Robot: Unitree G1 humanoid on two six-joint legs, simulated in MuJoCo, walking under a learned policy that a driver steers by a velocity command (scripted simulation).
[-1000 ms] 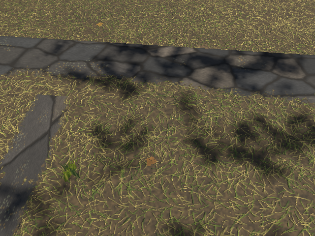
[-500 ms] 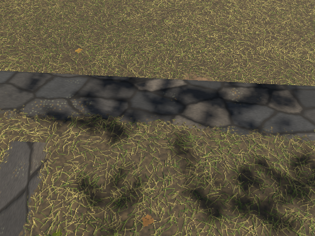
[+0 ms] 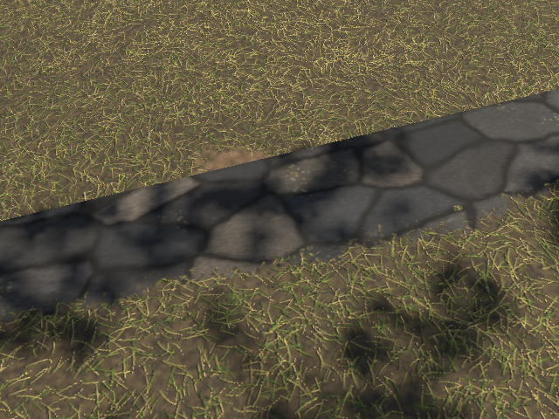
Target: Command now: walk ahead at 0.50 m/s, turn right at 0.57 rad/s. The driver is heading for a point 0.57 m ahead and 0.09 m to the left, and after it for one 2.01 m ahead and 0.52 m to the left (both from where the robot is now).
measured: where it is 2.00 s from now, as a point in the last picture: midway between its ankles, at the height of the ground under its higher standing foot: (195, 219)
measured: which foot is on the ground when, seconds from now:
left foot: up 0.00-0.44, down 0.46-0.96, up 0.98-1.00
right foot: down 0.00-0.48, up 0.50-0.92, down 0.94-1.00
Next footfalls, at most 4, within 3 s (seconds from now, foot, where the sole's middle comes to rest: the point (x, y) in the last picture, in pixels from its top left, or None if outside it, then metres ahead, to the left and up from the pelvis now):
0.46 left None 0.44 0.14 -0.76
0.94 right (302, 303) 0.72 -0.03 -0.76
1.42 left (169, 254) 0.88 0.33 -0.76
1.90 right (228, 187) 1.12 0.18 -0.76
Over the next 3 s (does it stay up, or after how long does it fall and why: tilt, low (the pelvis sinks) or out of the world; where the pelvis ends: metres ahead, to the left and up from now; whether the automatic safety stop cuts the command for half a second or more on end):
stays up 1.48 0.29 -0.17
